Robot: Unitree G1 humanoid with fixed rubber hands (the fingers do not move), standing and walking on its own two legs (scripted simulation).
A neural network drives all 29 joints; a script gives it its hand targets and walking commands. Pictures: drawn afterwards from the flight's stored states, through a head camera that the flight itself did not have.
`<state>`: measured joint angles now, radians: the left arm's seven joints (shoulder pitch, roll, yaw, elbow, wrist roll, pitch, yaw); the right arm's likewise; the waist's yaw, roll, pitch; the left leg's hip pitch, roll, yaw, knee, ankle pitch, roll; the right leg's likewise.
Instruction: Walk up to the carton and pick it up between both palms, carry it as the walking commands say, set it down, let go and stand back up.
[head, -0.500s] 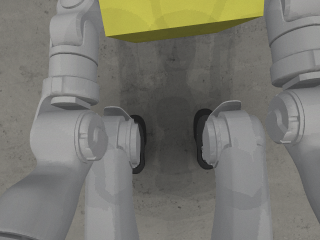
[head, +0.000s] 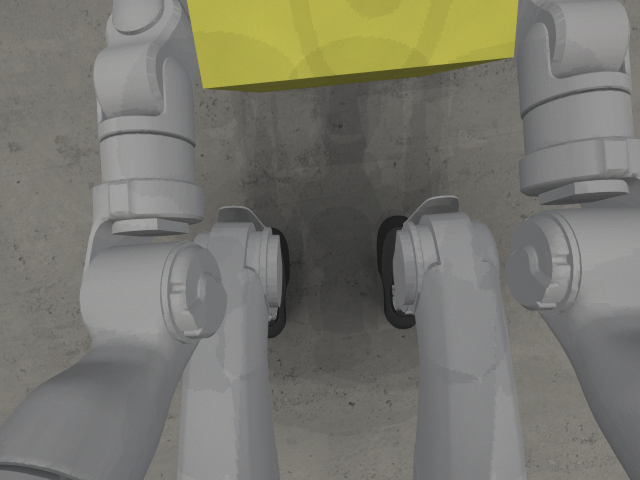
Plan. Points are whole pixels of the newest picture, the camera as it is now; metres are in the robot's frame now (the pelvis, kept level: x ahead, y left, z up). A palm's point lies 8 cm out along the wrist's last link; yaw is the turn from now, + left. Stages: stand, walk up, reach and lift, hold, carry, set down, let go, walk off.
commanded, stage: reach and lift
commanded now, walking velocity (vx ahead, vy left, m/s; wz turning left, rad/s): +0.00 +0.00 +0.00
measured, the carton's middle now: out of the picture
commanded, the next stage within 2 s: none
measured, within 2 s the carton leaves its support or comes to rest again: neither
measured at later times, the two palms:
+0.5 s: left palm out of the picture +0.53 +0.14 -0.04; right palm out of the picture +0.53 -0.16 -0.06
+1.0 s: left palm out of the picture +0.51 +0.15 +0.03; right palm out of the picture +0.51 -0.15 +0.01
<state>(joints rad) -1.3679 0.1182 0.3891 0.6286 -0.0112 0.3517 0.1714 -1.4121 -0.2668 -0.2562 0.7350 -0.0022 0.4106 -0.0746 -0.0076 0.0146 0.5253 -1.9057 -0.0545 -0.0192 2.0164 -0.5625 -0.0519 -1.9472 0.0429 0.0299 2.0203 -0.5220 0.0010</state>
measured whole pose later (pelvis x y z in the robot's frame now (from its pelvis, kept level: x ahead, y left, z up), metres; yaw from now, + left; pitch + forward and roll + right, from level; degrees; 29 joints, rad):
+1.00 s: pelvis -0.02 +0.00 +0.10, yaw -1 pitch +19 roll +1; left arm -1.22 0.07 0.41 0.51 0.06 0.44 0.13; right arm -1.26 -0.16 -0.32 0.59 -0.08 0.49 -0.05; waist 0.02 0.01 0.52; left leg -1.53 -0.05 -0.04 1.66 -0.46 -0.04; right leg -1.56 0.04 0.02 1.65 -0.43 0.01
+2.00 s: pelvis -0.01 +0.01 +0.22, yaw -1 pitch +8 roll +0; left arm -0.97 -0.01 0.38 0.46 0.08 0.44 0.11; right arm -1.00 -0.08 -0.32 0.53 -0.10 0.48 -0.04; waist 0.02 0.01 0.52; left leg -1.00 -0.04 -0.05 1.22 -0.36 -0.03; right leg -1.02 0.03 0.03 1.21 -0.33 0.01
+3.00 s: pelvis +0.11 +0.01 +0.34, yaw -2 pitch -1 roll +0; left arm -0.39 -0.16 0.36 0.47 0.25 0.57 0.01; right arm -0.41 0.10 -0.33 0.55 -0.27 0.60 0.06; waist 0.04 0.01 -0.03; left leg -0.26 -0.03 -0.05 0.54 -0.26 0.00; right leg -0.29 0.02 0.06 0.54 -0.24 0.00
